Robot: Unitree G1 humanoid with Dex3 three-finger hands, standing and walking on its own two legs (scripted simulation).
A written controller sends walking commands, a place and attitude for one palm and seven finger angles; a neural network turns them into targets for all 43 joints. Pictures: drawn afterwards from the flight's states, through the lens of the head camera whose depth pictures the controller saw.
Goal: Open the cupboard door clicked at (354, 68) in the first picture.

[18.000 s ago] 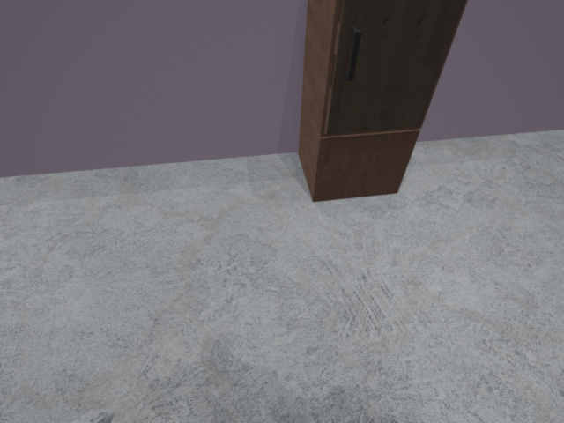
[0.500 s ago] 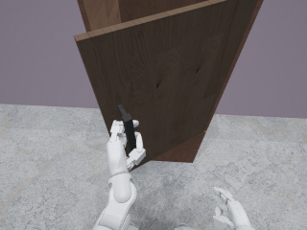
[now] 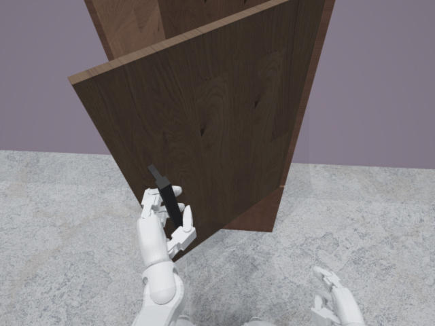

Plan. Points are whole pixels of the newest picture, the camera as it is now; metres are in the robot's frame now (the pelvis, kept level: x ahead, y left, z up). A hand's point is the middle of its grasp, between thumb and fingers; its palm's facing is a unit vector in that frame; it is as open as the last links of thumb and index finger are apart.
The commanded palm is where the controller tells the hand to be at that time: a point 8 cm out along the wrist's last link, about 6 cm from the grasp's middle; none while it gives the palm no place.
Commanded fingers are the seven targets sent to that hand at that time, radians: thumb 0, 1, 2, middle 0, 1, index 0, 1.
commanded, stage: open thumb and fingers to let go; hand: left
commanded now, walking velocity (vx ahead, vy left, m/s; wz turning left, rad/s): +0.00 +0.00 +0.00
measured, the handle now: (167, 201) +0.33 +0.10 +0.06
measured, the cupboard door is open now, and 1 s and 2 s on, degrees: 42 41 41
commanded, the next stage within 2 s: slide the hand sideways off the handle in 0.64 s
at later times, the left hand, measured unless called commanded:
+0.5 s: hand (182, 229) +0.28 +0.07 +0.04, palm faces +0.34 -0.94 -0.03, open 14.2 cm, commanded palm +0.24 +0.13 +0.05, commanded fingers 0.00 -0.50 0.30 -0.19 -0.55 -0.19 -0.55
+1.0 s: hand (171, 247) +0.25 +0.09 +0.05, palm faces -0.20 -0.98 +0.02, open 16.4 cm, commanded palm +0.23 +0.13 +0.05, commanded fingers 0.00 -0.50 0.30 -0.15 -0.30 -0.15 -0.30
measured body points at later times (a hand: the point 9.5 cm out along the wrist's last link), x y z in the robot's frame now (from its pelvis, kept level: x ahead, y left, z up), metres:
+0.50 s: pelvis -0.01 -0.01 +0.00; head +0.04 -0.05 +0.44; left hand +0.26 +0.12 +0.05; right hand +0.16 -0.24 -0.12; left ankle +0.02 +0.17 -0.67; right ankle +0.02 -0.02 -0.67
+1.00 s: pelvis -0.02 +0.06 -0.01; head +0.02 +0.02 +0.44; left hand +0.25 +0.14 +0.05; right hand +0.14 -0.18 -0.10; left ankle +0.02 +0.17 -0.67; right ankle +0.01 -0.02 -0.67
